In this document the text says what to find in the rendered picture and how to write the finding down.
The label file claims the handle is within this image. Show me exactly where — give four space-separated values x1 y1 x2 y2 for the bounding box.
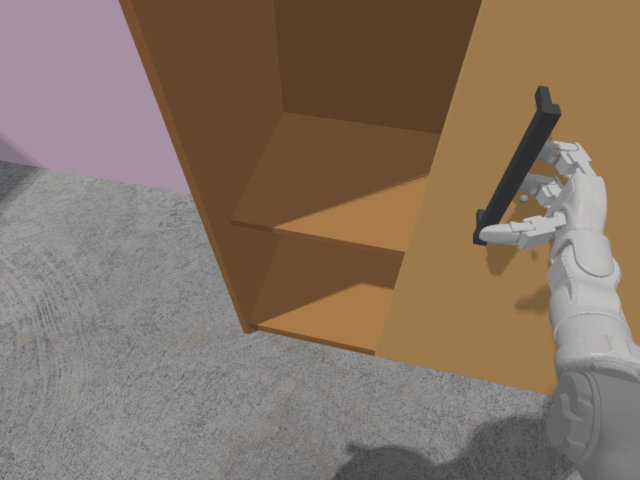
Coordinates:
473 86 562 246

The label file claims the wardrobe door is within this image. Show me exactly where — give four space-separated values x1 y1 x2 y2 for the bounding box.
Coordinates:
375 0 640 396

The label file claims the robot right upper arm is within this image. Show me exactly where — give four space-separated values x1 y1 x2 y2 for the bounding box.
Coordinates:
546 371 640 480

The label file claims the robot right forearm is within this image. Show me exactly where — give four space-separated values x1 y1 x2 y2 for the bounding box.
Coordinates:
546 230 640 384

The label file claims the right robot hand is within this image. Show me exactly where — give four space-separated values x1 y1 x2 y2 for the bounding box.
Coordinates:
479 140 607 250

